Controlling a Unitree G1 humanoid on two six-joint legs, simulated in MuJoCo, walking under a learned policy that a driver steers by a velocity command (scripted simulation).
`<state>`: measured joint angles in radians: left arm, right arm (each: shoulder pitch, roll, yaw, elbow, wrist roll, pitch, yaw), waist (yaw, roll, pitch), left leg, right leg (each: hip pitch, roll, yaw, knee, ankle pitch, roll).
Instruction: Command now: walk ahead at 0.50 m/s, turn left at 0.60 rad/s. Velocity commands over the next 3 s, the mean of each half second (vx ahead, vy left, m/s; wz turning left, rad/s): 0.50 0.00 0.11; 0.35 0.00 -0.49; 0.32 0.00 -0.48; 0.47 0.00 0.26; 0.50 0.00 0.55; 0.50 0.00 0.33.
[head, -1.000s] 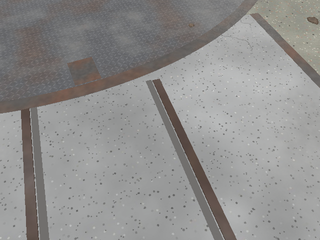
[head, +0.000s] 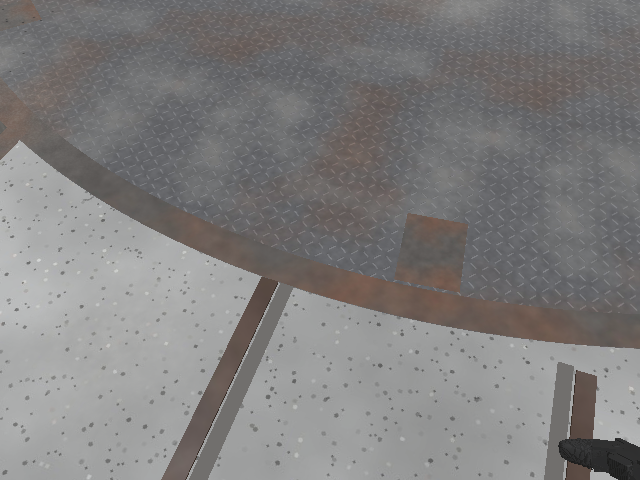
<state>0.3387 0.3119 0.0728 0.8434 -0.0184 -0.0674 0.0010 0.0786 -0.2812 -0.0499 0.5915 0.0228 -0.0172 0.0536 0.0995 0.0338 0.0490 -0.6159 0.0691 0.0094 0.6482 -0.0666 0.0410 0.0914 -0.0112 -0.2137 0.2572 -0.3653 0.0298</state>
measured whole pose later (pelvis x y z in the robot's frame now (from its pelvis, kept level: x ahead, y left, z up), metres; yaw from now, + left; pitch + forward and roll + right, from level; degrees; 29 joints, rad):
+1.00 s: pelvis +0.56 -0.01 +0.00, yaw -18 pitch +3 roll -1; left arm 0.27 0.31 0.07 0.71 -0.02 0.02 0.03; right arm 0.08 -0.29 -0.03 0.68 -0.01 -0.07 0.00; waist 0.06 0.03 0.03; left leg -0.53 -0.02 -0.11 0.53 -0.04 -0.07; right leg -0.21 0.14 0.19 0.50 -0.32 -0.06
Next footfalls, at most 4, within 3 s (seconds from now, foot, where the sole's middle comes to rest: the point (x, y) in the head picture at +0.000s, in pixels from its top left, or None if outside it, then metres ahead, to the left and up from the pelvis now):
0.06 left None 0.20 0.11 -0.77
0.60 right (407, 447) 0.52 -0.10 -0.77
1.02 left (346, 334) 0.77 0.05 -0.77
1.48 right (459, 385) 0.67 -0.21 -0.77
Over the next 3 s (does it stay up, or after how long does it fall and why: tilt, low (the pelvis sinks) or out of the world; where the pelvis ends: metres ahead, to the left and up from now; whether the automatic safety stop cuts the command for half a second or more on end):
stays up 1.43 -0.27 -0.01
